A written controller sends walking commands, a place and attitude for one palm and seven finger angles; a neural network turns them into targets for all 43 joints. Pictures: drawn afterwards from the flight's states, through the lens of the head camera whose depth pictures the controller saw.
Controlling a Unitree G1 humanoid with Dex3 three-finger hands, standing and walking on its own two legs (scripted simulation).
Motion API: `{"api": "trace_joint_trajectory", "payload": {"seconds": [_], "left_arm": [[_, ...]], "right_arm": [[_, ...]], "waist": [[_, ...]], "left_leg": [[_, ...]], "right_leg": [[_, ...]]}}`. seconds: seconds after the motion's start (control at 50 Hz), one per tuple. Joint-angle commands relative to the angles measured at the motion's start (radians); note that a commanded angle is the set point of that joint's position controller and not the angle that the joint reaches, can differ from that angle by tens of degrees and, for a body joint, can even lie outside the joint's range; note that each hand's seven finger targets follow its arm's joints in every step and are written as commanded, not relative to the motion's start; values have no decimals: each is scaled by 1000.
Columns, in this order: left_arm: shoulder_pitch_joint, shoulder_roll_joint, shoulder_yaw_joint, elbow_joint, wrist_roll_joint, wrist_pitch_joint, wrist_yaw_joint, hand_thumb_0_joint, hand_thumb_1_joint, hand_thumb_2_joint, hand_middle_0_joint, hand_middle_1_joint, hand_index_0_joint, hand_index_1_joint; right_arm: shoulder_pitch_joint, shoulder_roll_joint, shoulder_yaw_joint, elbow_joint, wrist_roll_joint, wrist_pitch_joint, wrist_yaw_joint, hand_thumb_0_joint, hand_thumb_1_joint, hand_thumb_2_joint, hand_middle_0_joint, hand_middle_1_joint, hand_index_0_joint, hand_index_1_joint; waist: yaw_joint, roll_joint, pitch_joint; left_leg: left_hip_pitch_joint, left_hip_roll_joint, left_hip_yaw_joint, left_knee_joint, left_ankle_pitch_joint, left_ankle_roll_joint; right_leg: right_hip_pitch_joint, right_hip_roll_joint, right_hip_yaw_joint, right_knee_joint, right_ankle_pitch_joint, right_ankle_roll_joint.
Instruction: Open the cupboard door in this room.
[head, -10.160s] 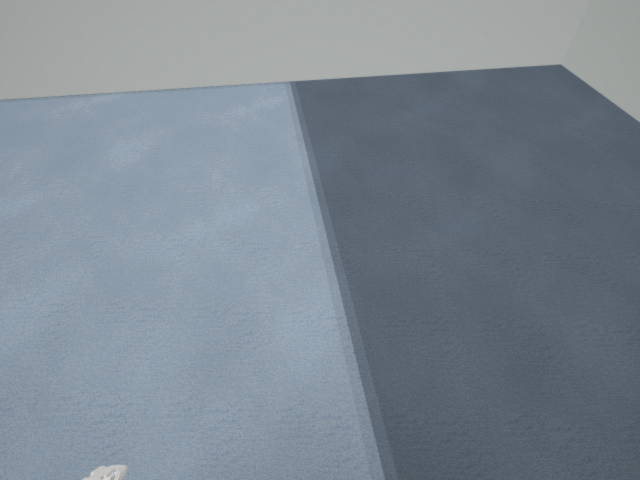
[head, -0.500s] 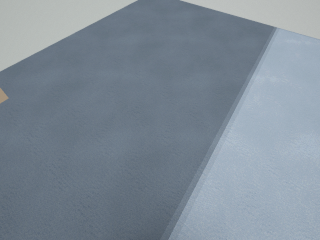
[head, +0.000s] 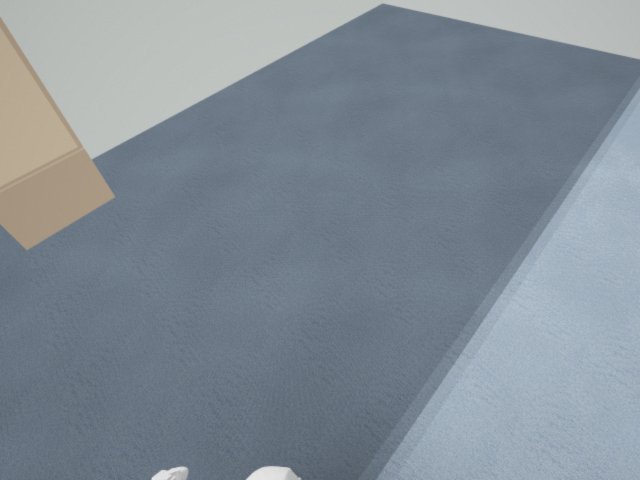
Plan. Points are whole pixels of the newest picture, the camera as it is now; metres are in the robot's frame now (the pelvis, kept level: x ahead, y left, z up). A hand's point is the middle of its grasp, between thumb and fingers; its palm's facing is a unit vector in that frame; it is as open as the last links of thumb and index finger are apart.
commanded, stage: turn or walk to find it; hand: left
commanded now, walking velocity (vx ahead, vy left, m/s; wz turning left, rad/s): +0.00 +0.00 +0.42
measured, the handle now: out of the picture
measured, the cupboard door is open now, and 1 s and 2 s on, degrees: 0 0 0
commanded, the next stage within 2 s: stand and wait in 0.66 s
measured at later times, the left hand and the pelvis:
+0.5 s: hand out of the picture -0.03 +0.26 -0.17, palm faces +0.26 -0.93 -0.25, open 7.4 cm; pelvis -0.03 +0.04 +0.00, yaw +13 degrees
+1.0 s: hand out of the picture -0.07 +0.17 -0.15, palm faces +0.41 -0.87 -0.26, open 7.4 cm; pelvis -0.04 -0.02 +0.01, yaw +23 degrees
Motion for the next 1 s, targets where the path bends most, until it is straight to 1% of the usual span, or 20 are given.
{"api": "trace_joint_trajectory", "payload": {"seconds": [0.0, 0.16, 0.2, 0.24, 0.26, 0.28, 0.3, 0.32, 0.36, 0.42, 0.56, 0.62, 0.66, 0.68, 0.7, 0.72, 0.76, 0.8, 0.82, 0.98], "left_arm": [[-15, 188, 51, -67, 2, -26, 15, 0, 900, 900, -200, -300, -200, -300], [89, 249, 70, -8, 13, -17, 13, 0, 900, 900, -200, -300, -200, -300], [84, 262, 76, 1, 13, -14, 11, 0, 900, 900, -200, -300, -200, -300], [76, 257, 76, 9, 5, -7, 8, 0, 900, 900, -200, -300, -200, -300], [67, 240, 74, 4, -4, 0, 6, 0, 900, 900, -200, -300, -200, -300], [80, 185, 69, -19, -11, 9, 1, 0, 900, 900, -200, -300, -200, -300], [37, 134, 45, -56, -7, 14, -3, 0, 900, 900, -200, -300, -200, -300], [-21, 150, 43, -68, 0, 25, 3, 0, 900, 900, -200, -300, -200, -300], [-57, 157, 53, -40, -6, 25, -4, 0, 900, 900, -200, -300, -200, -300], [5, 148, 50, -3, -8, 17, -13, 0, 900, 900, -200, -300, -200, -300], [-28, 132, 42, -32, -12, 16, -5, 0, 900, 900, -200, -300, -200, -300], [18, 135, 43, -26, -13, 10, -2, 0, 900, 900, -200, -300, -200, -300], [99, 136, 44, -7, -13, -2, 1, 0, 900, 900, -200, -300, -200, -300], [129, 164, 46, 3, -7, -13, 6, 0, 900, 900, -200, -300, -200, -300], [135, 242, 58, 5, 8, -24, 15, 0, 900, 900, -200, -300, -200, -300], [120, 278, 64, -10, 7, -25, 13, 0, 900, 900, -200, -300, -200, -300], [42, 225, 56, -20, 1, -23, 15, 0, 900, 900, -200, -300, -200, -300], [-4, 179, 41, -23, -1, -27, 11, 0, 900, 900, -200, -300, -200, -300], [2, 164, 38, -17, 0, -29, 14, 0, 900, 900, -200, -300, -200, -300], [142, 217, 60, 51, 8, -28, 14, 0, 900, 900, -200, -300, -200, -300]], "right_arm": [[10, -66, -14, -62, -1, -24, 7, 0, -900, -900, 200, 300, 200, 300], [-86, -37, 9, -79, 11, -37, 5, 0, -900, -900, 200, 300, 200, 300], [-58, -31, 14, -75, 15, -48, 1, 0, -900, -900, 200, 300, 200, 300], [-12, -42, 14, -64, 13, -56, -2, 0, -900, -900, 200, 300, 200, 300], [32, -71, 7, -55, 12, -64, -1, 0, -900, -900, 200, 300, 200, 300], [56, -161, -12, -60, 4, -75, -3, 0, -900, -900, 200, 300, 200, 300], [90, -240, -28, -58, 3, -70, -8, 0, -900, -900, 200, 300, 200, 300], [111, -234, -27, -43, 2, -70, -15, 0, -900, -900, 200, 300, 200, 300], [16, -177, -12, -54, -1, -69, -30, 0, -900, -900, 200, 300, 200, 300], [-40, -152, 1, -74, 2, -79, -31, 0, -900, -900, 200, 300, 200, 300], [-10, -160, -13, -76, -3, -65, -25, 0, -900, -900, 200, 300, 200, 300], [-39, -160, -18, -88, -5, -57, -20, 0, -900, -900, 200, 300, 200, 300], [-61, -147, -17, -98, 1, -56, -19, 0, -900, -900, 200, 300, 200, 300], [-52, -108, -12, -97, 9, -60, -16, 0, -900, -900, 200, 300, 200, 300], [-34, -40, 0, -111, 17, -63, -12, 0, -900, -900, 200, 300, 200, 300], [-66, -51, -2, -130, 11, -51, -15, 0, -900, -900, 200, 300, 200, 300], [-60, -71, -11, -91, 3, -32, -14, 0, -900, -900, 200, 300, 200, 300], [-1, -52, -5, -43, 2, -30, -8, 0, -900, -900, 200, 300, 200, 300], [10, -46, -4, -30, 3, -30, -7, 0, -900, -900, 200, 300, 200, 300], [-88, -31, 15, -36, 13, -37, -11, 0, -900, -900, 200, 300, 200, 300]], "waist": [[5, -228, -7], [71, -256, -43], [57, -265, -85], [30, -235, -97], [0, -161, -114], [-12, 89, -125], [-35, 256, -102], [-57, 195, -101], [-26, 186, -22], [10, 95, -56], [-13, 96, -68], [6, 111, -65], [48, 76, -95], [57, -7, -116], [55, -253, -106], [66, -345, -62], [35, -250, 13], [0, -195, 12], [0, -199, 3], [76, -220, -43]], "left_leg": [[-87, 63, 13, 160, 65, -30], [19, 76, 107, -195, -49, -36], [72, 63, 133, -321, -28, -28], [193, 56, 154, -503, 111, -18], [314, 84, 126, -626, 237, -3], [427, 274, -143, -707, 406, 74], [425, 449, -314, -739, 644, 189], [350, 450, -306, -742, 542, 222], [266, 359, -238, -746, 473, 206], [305, 287, -142, -709, 601, 183], [306, 274, -219, -700, 560, 197], [232, 248, -248, -680, 513, 182], [176, 208, -224, -615, 447, 143], [112, 152, -177, -536, 358, 95], [-46, 29, -39, -362, 125, 26], [-66, -9, -11, -182, -131, 2], [-40, 27, -57, 20, -71, 14], [-25, 36, -28, 65, 28, 1], [-7, 45, -15, 61, 48, -4], [15, 54, 56, -167, -56, -28]], "right_leg": [[30, -251, 140, -268, 162, -76], [128, -304, 92, -193, 368, -115], [161, -304, 71, -137, 438, -109], [106, -281, 22, -56, 407, -54], [18, -257, -15, 31, 309, -7], [-181, -141, -68, 217, 31, 65], [-325, -63, -38, 388, -351, 101], [-299, -65, 43, 489, -346, 91], [-322, -66, 93, 558, -227, 91], [-273, -42, 81, 508, -149, 101], [-186, 2, 83, 294, -169, 100], [-73, 29, 69, 141, -123, 89], [67, 29, 54, -70, 30, 86], [169, -26, 107, -191, 96, 73], [246, -244, 349, -257, 147, -3], [119, -389, 463, -301, 202, -112], [-27, -315, 399, -319, 106, -139], [-10, -221, 245, -279, 183, -98], [-7, -211, 222, -277, 211, -90], [169, -267, 190, -214, 448, -136]]}}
